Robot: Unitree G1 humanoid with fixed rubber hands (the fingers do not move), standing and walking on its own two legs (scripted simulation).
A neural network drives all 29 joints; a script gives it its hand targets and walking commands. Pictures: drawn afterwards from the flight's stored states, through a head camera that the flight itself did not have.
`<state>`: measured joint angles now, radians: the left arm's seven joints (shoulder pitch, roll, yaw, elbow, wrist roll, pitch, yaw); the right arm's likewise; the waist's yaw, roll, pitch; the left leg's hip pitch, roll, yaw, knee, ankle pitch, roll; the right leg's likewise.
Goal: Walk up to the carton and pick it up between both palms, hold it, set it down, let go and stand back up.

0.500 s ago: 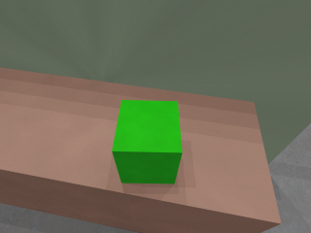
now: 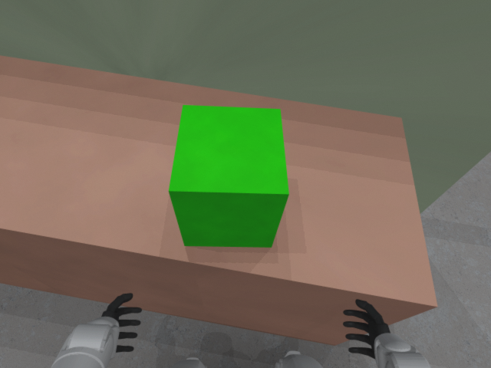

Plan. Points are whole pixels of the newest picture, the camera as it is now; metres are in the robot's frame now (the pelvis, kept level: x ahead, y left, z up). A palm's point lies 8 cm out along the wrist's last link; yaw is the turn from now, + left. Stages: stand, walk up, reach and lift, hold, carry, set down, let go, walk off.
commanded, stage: reach and lift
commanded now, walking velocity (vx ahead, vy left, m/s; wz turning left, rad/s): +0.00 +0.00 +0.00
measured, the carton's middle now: (230, 180) +0.44 +0.05 +0.00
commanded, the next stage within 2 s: none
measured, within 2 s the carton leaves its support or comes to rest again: neither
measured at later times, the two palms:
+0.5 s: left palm out of the picture +0.12 +0.23 -0.07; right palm out of the picture +0.14 -0.18 -0.07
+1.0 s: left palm out of the picture +0.13 +0.23 -0.04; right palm (370, 341) +0.17 -0.18 -0.03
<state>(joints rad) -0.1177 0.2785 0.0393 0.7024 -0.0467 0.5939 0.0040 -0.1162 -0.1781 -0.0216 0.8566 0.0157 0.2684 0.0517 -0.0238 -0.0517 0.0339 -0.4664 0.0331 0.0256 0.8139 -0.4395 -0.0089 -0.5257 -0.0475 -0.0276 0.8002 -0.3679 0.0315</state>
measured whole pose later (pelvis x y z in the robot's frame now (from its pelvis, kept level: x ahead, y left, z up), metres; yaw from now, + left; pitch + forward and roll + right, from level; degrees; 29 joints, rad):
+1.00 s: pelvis -0.03 -0.03 +0.02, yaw +8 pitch -5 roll +0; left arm 0.10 0.26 0.01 0.49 -0.09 0.21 -0.04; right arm 0.18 -0.03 0.02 0.43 0.03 0.04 -0.09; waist 0.00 -0.03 0.07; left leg -0.23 0.08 0.01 0.59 -0.27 -0.06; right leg -0.24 -0.02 -0.07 0.61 -0.28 -0.02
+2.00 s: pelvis +0.02 +0.00 +0.04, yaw +6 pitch -5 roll -1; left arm 0.24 0.17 -0.06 0.50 -0.06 -0.35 0.02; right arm 0.19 -0.08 0.06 0.69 0.14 -0.51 -0.05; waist 0.05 -0.04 0.05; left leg -0.05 0.07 0.04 0.44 -0.29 -0.03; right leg -0.04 -0.01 -0.02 0.39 -0.26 0.02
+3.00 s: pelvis +0.02 +0.01 +0.04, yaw +6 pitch +5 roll -2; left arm -0.42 0.15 0.04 0.56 -0.07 0.04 0.03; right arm -0.47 -0.17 0.08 0.75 0.29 -0.17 -0.14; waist 0.00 -0.03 -0.02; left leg -0.26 0.07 0.03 0.42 -0.24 -0.03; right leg -0.21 0.01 -0.01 0.30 -0.17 0.02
